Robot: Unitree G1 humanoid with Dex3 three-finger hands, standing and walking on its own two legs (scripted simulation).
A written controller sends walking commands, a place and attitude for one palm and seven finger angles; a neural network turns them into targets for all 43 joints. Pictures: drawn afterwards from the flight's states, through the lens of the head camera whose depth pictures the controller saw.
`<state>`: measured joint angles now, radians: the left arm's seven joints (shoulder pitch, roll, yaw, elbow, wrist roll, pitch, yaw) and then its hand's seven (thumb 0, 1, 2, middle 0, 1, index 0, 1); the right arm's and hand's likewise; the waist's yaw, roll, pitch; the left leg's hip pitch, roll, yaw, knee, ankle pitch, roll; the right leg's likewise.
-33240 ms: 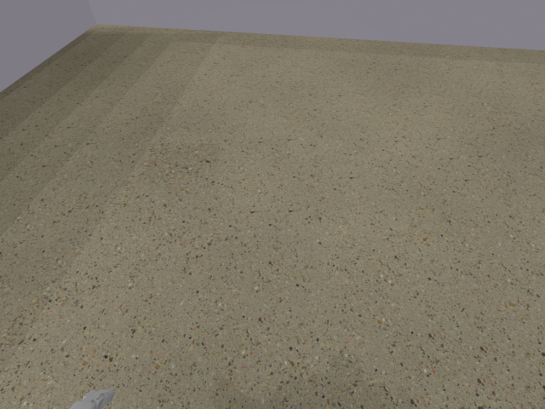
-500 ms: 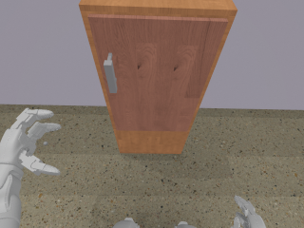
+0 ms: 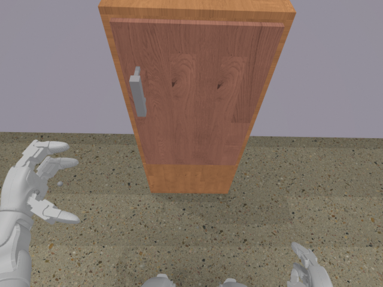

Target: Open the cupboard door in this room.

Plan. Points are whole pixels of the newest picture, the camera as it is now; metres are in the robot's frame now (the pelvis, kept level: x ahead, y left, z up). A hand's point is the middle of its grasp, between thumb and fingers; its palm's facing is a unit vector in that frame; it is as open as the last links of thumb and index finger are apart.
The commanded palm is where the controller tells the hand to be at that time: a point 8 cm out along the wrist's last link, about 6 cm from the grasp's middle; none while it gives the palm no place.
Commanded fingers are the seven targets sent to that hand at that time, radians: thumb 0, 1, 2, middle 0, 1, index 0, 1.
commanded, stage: move the hooked fingers beside the handle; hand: left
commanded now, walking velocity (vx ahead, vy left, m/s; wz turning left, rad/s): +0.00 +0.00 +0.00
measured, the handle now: (139, 92) +0.57 +0.18 +0.05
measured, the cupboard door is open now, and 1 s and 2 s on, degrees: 0 0 0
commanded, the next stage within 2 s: none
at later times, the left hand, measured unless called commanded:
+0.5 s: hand (81, 154) +0.36 +0.26 +0.05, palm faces +0.06 -1.00 -0.03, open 14.0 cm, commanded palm +0.33 +0.31 +0.05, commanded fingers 0.00 -0.50 0.30 -0.30 -1.20 -0.30 -1.20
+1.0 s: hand (89, 133) +0.42 +0.26 +0.05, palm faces +0.08 -1.00 -0.01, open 14.0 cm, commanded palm +0.40 +0.31 +0.05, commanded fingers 0.00 -0.50 0.30 -0.30 -1.20 -0.30 -1.20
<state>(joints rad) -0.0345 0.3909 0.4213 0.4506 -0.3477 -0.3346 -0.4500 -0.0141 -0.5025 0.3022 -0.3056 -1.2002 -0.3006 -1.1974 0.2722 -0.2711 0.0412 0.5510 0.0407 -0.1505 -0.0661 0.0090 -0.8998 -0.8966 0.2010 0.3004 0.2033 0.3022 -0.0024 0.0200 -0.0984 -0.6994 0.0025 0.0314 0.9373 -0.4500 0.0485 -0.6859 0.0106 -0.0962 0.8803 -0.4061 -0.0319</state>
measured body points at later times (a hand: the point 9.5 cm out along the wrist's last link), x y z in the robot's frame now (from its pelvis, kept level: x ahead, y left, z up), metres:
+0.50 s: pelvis +0.01 -0.01 +0.00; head +0.09 +0.00 +0.44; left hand +0.35 +0.31 +0.06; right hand +0.11 -0.27 -0.10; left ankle +0.01 +0.08 -0.69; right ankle +0.02 -0.10 -0.69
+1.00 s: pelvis +0.00 +0.00 -0.01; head +0.10 +0.02 +0.43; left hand +0.41 +0.32 +0.05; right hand +0.07 -0.27 -0.11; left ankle +0.01 +0.08 -0.69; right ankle +0.02 -0.10 -0.69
